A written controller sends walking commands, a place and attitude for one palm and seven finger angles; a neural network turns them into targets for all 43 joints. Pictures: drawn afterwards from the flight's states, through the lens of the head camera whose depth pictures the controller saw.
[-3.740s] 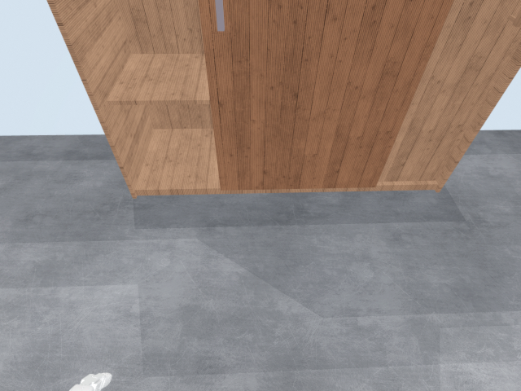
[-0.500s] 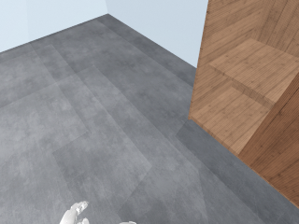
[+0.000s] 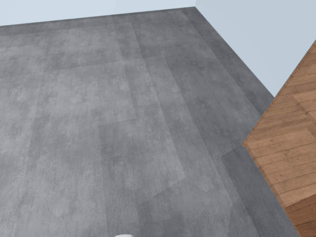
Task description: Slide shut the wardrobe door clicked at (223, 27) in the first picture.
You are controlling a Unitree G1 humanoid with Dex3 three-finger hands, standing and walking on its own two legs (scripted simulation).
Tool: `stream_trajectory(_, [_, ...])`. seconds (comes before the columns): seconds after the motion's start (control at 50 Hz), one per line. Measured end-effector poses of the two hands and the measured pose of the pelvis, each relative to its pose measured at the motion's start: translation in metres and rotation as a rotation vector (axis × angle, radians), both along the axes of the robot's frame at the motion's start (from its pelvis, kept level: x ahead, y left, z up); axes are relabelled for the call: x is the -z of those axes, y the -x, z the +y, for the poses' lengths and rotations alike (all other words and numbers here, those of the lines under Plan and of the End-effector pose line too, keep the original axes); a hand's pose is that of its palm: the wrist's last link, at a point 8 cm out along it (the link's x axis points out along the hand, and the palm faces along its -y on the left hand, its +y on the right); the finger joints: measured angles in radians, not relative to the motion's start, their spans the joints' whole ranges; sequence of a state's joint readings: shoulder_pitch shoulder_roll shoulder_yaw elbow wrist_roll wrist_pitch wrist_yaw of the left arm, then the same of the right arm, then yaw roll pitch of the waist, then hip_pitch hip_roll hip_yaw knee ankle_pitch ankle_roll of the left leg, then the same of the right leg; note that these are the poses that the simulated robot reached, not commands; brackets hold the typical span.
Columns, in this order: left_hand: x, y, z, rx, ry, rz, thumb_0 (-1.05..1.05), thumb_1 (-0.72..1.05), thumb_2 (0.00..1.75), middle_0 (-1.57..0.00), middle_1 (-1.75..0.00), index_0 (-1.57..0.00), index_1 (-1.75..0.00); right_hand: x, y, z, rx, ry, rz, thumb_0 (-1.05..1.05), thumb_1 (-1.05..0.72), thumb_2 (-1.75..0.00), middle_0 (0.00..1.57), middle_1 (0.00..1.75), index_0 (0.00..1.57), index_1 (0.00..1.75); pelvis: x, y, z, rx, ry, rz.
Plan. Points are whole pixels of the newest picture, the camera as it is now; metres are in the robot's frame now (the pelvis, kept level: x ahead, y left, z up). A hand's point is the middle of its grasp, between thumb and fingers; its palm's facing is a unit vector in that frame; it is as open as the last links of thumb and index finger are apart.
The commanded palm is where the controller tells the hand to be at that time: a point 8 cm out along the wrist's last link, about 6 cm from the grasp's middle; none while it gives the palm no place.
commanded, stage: walk to a spot facing it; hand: right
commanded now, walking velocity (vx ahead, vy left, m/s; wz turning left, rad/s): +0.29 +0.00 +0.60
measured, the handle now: out of the picture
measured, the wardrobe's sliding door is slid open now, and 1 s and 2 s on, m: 0.44 0.44 0.44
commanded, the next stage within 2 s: turn to face it in 0.72 s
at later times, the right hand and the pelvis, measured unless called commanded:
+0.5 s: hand out of the picture +0.14 -0.20 -0.19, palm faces -0.14 +0.97 -0.17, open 7.4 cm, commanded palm none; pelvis +0.12 -0.01 -0.01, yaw +14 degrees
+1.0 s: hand (184, 144) +0.45 -0.05 -0.15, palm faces -0.51 +0.82 -0.24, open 7.4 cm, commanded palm none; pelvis +0.23 +0.03 -0.01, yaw +28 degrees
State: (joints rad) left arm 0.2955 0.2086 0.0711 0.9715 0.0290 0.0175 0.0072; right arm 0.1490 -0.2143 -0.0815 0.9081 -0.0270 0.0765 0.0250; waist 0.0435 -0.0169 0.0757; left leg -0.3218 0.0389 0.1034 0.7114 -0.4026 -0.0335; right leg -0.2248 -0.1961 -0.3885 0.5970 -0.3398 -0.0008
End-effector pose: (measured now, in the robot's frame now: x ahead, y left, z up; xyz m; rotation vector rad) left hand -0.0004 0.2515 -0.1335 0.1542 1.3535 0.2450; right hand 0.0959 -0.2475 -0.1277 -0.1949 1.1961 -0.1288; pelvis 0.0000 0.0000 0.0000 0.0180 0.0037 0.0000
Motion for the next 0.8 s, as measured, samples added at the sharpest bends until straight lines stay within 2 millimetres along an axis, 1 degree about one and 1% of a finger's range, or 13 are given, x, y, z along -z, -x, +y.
stream_trajectory(0.04, [0.014,0.016,0.012,-0.035,0.013,0.026,0.01,0.91,0.90,-0.20,-0.29,-0.21,-0.30,0.000,-0.021,0.011,-0.044,0.022,-0.059,0.01,-0.91,-0.90,0.20,0.30,0.20,0.29,0.010,-0.003,0.010,-0.021,0.013,0.004])
stream_trajectory(0.08, [0.018,0.023,0.020,-0.051,0.020,0.061,0.01,0.91,0.90,-0.20,-0.29,-0.20,-0.30,-0.005,-0.033,0.021,-0.061,0.030,-0.097,0.01,-0.91,-0.90,0.20,0.30,0.20,0.29,0.011,-0.005,0.015,-0.035,0.002,-0.005])
stream_trajectory(0.1, [0.017,0.022,0.023,-0.059,0.023,0.065,0.01,0.91,0.90,-0.20,-0.29,-0.20,-0.30,-0.008,-0.036,0.025,-0.066,0.032,-0.107,0.01,-0.91,-0.90,0.20,0.30,0.20,0.29,0.008,-0.008,0.017,-0.047,0.003,-0.009])
stream_trajectory(0.14, [0.012,0.013,0.027,-0.072,0.028,0.040,0.01,0.91,0.90,-0.20,-0.29,-0.20,-0.30,-0.014,-0.037,0.031,-0.078,0.033,-0.102,0.01,-0.91,-0.90,0.20,0.30,0.20,0.29,0.002,-0.015,0.020,-0.073,0.008,-0.012])
stream_trajectory(0.22, [-0.003,-0.022,0.032,-0.089,0.023,-0.066,0.01,0.91,0.90,-0.20,-0.29,-0.20,-0.30,-0.017,-0.036,0.037,-0.112,0.025,-0.046,0.01,-0.90,-0.90,0.20,0.30,0.20,0.30,-0.008,-0.031,0.024,-0.114,0.017,-0.008])
stream_trajectory(0.32, [-0.015,-0.074,0.031,-0.079,0.005,-0.161,0.01,0.91,0.90,-0.20,-0.29,-0.20,-0.30,-0.009,-0.033,0.034,-0.118,0.002,0.036,0.01,-0.90,-0.90,0.20,0.30,0.20,0.30,-0.011,-0.056,0.020,-0.154,0.012,-0.002])
stream_trajectory(0.42, [-0.022,-0.139,0.019,-0.047,-0.024,-0.230,0.01,0.91,0.90,-0.20,-0.29,-0.20,-0.30,0.007,-0.034,0.018,-0.093,-0.019,0.132,0.01,-0.90,-0.90,0.21,0.30,0.21,0.30,-0.006,-0.092,0.005,-0.192,-0.003,0.002])
stream_trajectory(0.46, [-0.023,-0.165,0.012,-0.038,-0.047,-0.269,0.01,0.91,0.90,-0.20,-0.29,-0.20,-0.30,0.017,-0.040,0.007,-0.086,-0.026,0.175,0.01,-0.90,-0.90,0.21,0.30,0.21,0.30,0.001,-0.110,-0.003,-0.214,-0.010,0.001])
stream_trajectory(0.5, [-0.024,-0.184,0.006,-0.042,-0.073,-0.309,0.01,0.91,0.90,-0.20,-0.29,-0.20,-0.30,0.028,-0.051,-0.003,-0.096,-0.029,0.218,0.01,-0.90,-0.90,0.20,0.30,0.20,0.30,0.007,-0.124,-0.010,-0.249,-0.009,-0.006])
stream_trajectory(0.56, [-0.030,-0.190,-0.005,-0.089,-0.082,-0.325,0.01,0.91,0.90,-0.20,-0.29,-0.20,-0.30,0.027,-0.082,-0.011,-0.151,-0.025,0.249,0.01,-0.91,-0.90,0.20,0.30,0.20,0.30,0.003,-0.143,-0.015,-0.303,-0.012,-0.015])
stream_trajectory(0.64, [-0.031,-0.174,-0.022,-0.180,-0.062,-0.252,0.00,0.91,0.90,-0.20,-0.29,-0.21,-0.30,0.017,-0.146,-0.007,-0.222,-0.025,0.193,0.01,-0.91,-0.90,0.20,0.30,0.20,0.29,-0.008,-0.165,-0.016,-0.351,-0.017,-0.013])
stream_trajectory(0.72, [-0.027,-0.145,-0.026,-0.297,-0.059,-0.158,0.00,0.93,0.90,-0.20,-0.30,-0.21,-0.30,0.007,-0.213,0.010,-0.298,-0.021,0.110,0.01,-0.91,-0.90,0.20,0.30,0.20,0.29,-0.012,-0.184,-0.015,-0.402,-0.016,-0.008])
stream_trajectory(0.8, [-0.018,-0.115,-0.028,-0.395,-0.037,-0.062,0.00,0.93,0.90,-0.20,-0.29,-0.21,-0.30,0.002,-0.275,0.042,-0.390,-0.017,0.041,0.01,-0.91,-0.90,0.20,0.30,0.20,0.29,-0.010,-0.199,-0.007,-0.452,-0.007,-0.009])
